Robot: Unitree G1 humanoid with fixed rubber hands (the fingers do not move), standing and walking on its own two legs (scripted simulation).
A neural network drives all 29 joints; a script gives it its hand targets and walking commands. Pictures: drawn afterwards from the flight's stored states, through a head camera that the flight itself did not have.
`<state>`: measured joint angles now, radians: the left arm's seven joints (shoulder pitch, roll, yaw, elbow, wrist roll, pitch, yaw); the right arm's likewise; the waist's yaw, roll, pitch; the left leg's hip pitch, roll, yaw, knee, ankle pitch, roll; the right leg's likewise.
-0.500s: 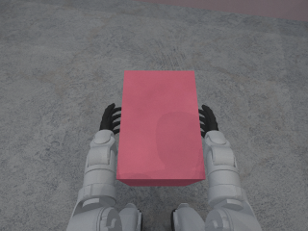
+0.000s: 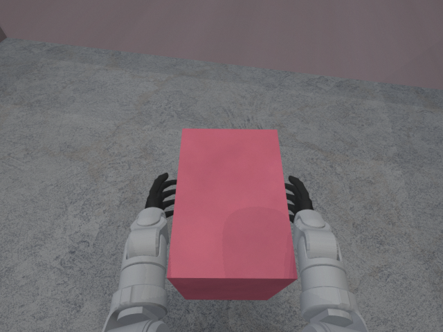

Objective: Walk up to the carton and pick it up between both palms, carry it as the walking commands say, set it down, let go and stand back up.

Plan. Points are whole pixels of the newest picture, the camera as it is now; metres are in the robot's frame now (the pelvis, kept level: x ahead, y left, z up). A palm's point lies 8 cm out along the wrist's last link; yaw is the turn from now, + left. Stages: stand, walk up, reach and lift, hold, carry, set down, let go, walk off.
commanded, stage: reach and lift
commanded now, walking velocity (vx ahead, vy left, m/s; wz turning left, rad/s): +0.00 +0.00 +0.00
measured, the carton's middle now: (228, 220) +0.34 +0.00 -0.06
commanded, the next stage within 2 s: hold in 1.54 s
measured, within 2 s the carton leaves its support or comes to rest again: neither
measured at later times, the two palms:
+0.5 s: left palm (148, 204) +0.31 +0.14 +0.07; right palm (313, 206) +0.31 -0.14 +0.07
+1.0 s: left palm (143, 207) +0.31 +0.15 +0.06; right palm (308, 206) +0.31 -0.13 +0.06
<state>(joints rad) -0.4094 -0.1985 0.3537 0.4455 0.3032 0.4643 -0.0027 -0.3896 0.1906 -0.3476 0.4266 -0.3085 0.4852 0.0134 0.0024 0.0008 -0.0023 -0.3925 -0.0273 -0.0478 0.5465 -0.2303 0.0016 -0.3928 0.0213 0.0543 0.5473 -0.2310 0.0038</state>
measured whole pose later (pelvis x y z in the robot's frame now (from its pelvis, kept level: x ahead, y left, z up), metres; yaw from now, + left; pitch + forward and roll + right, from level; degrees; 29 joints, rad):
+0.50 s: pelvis +0.01 +0.00 +0.01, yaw +0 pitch -8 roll +0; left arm -0.37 -0.18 0.28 0.34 0.28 0.70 0.01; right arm -0.35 0.18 -0.27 0.32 -0.28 0.73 -0.01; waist -0.01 0.00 0.03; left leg -0.06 -0.03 -0.06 0.40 -0.20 0.00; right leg -0.06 0.02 0.05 0.40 -0.20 0.00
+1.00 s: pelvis +0.01 +0.00 +0.01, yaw +0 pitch -8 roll +0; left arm -0.36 -0.18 0.27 0.31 0.28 0.73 0.00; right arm -0.35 0.18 -0.26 0.30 -0.28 0.75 0.00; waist 0.01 0.00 0.05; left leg -0.06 -0.03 -0.06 0.41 -0.21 0.00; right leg -0.06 0.02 0.05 0.41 -0.21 0.00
